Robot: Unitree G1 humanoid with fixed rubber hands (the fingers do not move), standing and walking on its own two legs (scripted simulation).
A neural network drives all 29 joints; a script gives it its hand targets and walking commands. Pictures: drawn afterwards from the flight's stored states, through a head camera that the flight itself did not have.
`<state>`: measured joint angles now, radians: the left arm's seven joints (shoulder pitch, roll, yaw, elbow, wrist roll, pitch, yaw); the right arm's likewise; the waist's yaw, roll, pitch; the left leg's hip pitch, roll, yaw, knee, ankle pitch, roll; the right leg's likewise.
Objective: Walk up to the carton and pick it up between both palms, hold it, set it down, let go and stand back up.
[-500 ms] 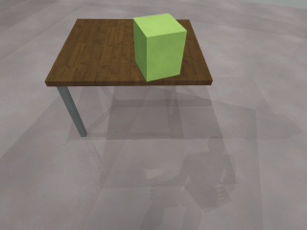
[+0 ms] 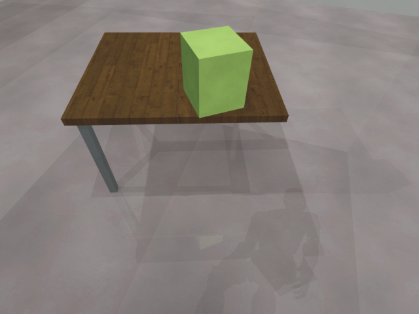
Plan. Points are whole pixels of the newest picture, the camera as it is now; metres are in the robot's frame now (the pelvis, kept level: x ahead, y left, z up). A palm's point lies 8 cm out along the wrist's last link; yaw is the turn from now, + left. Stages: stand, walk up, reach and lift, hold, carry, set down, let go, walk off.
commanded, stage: stand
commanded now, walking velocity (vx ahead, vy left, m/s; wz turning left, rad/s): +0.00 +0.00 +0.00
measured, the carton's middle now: (213, 72) +0.97 -0.02 -0.07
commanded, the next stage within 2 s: walk up in 0.72 s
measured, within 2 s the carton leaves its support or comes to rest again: neither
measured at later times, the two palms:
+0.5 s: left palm out of the picture -0.03 +0.20 -0.15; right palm out of the picture -0.03 -0.19 -0.15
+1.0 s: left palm out of the picture -0.03 +0.20 -0.15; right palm out of the picture -0.04 -0.19 -0.15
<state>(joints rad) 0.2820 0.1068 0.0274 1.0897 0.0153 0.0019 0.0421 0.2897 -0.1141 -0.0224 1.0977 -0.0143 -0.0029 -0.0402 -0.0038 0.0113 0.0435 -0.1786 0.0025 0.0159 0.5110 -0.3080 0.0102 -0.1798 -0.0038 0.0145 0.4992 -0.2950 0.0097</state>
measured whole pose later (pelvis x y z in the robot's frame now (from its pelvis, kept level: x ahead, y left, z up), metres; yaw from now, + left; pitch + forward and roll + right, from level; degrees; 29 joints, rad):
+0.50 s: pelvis +0.00 +0.00 +0.00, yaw +0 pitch -2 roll +0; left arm 0.30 0.08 0.02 1.18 0.01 0.00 0.05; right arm 0.30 -0.08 -0.01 1.18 -0.01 -0.01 -0.05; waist -0.01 0.01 0.05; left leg -0.14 0.00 0.02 0.46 -0.29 0.01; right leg -0.14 -0.01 0.02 0.46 -0.28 0.02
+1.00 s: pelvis +0.00 +0.00 +0.00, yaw -1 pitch -2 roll +0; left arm 0.35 0.08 0.03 1.15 0.03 -0.01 0.03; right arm 0.36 -0.09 -0.02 1.14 -0.04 -0.03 -0.04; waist 0.00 0.00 0.02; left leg -0.16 -0.01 0.04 0.50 -0.35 0.04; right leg -0.21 -0.01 0.02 0.61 -0.46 -0.01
